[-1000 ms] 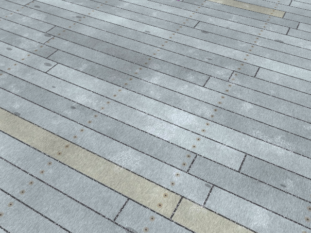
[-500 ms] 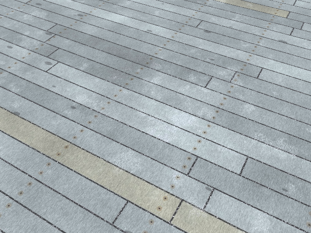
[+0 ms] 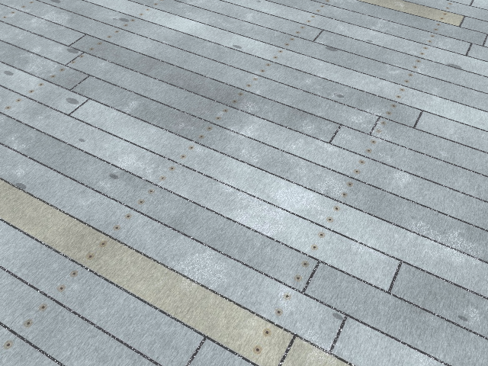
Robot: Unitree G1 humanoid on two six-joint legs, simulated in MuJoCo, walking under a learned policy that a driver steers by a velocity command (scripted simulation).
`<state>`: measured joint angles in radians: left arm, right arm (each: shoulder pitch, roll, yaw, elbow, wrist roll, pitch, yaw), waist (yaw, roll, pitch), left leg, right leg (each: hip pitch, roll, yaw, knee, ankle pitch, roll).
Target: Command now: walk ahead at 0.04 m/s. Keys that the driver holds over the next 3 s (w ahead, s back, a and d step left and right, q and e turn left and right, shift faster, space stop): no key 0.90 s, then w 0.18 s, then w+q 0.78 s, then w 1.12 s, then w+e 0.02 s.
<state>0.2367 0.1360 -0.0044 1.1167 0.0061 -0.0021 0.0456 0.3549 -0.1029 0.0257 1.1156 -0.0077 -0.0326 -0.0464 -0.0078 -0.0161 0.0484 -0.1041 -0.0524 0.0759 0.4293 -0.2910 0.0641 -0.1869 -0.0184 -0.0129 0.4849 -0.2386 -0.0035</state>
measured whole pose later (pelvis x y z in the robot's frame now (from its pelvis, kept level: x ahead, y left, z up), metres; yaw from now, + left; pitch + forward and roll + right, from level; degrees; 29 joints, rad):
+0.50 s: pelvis +0.02 -0.01 +0.01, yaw +1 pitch -2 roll +0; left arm 0.28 0.13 0.00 1.17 0.01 -0.01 0.05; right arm 0.31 -0.14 0.00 1.14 -0.01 -0.01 -0.05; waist 0.00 0.01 0.05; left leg -0.04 -0.02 0.05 0.36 -0.29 0.03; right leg -0.10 0.02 -0.03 0.38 -0.25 -0.02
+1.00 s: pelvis +0.01 -0.02 +0.00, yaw +0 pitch -2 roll +0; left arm 0.33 0.12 0.00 1.17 0.01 0.00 0.04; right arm 0.37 -0.12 0.01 1.16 -0.01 -0.01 -0.05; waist 0.00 0.00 0.02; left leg -0.08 -0.02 0.06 0.41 -0.30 0.04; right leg -0.15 0.02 -0.03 0.44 -0.30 -0.03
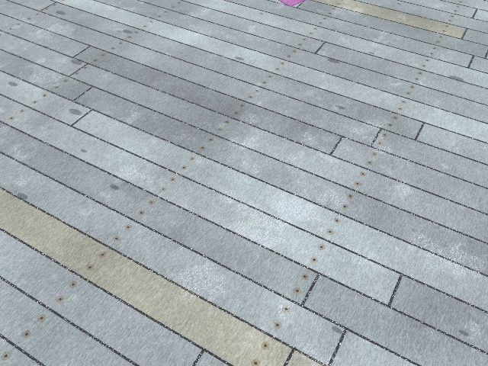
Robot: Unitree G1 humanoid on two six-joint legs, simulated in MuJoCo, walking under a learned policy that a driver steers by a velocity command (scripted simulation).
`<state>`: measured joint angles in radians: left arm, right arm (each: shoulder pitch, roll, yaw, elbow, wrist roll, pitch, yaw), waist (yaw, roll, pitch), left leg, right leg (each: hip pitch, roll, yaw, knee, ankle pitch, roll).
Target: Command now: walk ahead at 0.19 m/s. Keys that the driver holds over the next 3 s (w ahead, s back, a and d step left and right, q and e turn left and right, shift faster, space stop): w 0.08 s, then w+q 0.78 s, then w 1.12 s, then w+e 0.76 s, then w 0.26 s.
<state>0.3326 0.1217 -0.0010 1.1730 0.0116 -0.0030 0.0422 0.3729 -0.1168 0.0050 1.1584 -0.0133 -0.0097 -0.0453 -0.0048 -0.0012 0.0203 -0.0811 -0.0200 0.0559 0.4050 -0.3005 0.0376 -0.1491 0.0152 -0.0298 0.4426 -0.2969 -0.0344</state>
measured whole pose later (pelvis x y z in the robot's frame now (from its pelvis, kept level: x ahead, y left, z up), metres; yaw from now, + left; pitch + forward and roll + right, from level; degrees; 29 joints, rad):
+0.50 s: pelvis +0.16 -0.05 +0.00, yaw +11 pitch +1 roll +0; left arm 0.46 0.14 0.03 1.06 0.02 -0.11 0.03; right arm 0.18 -0.21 -0.07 0.95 -0.03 -0.03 0.03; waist 0.02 0.03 0.02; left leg -0.63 0.05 0.04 1.08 -0.15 0.09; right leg 0.01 0.02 -0.21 0.26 -0.29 -0.05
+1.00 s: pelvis +0.41 +0.05 +0.00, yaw +26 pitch +0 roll +0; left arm 0.11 0.21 0.05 0.82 0.05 -0.04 -0.02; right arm 0.36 -0.23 -0.07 0.97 0.00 -0.07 0.00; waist -0.04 -0.03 0.06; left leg -0.10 -0.17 -0.01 0.28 -0.18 0.14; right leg -0.65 -0.15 0.03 1.01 -0.17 0.02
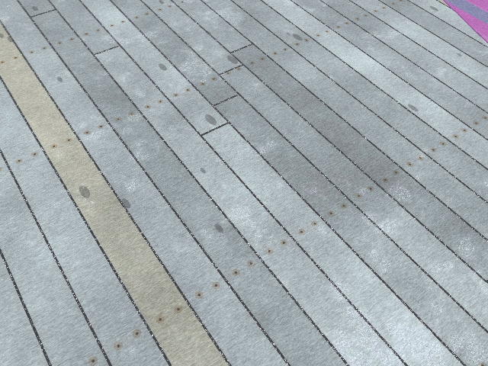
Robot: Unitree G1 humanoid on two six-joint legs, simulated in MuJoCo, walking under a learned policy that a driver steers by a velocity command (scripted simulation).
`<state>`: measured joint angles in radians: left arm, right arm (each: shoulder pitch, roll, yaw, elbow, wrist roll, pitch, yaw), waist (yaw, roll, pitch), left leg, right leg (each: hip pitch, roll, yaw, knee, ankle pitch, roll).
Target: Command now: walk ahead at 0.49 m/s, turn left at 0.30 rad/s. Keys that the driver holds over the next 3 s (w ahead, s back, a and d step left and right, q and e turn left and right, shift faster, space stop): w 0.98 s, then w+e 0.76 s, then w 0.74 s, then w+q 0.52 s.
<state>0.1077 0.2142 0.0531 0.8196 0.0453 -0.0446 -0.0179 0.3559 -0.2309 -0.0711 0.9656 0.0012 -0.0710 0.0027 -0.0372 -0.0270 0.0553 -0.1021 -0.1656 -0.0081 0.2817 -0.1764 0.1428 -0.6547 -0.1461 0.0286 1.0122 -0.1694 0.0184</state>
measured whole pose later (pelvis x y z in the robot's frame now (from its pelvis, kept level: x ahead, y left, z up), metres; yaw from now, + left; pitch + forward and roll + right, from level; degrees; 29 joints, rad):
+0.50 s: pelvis +0.28 -0.07 +0.00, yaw +3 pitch -1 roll -1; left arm 0.30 0.22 0.05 0.92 0.01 -0.08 -0.02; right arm 0.29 -0.24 -0.04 0.91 -0.04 -0.06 0.02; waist -0.01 0.04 0.05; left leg -0.48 0.03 -0.03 1.13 -0.28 0.08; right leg -0.19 0.08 -0.09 0.36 -0.15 -0.10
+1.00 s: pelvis +0.55 +0.00 -0.01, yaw +2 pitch +0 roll +0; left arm 0.36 0.22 0.04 0.97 0.01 -0.07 0.00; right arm 0.17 -0.22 -0.05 0.90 -0.02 -0.08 0.01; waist 0.02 -0.03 0.05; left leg -0.31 -0.05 0.10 0.45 -0.15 0.09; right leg -0.32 0.00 -0.01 1.14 -0.35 -0.08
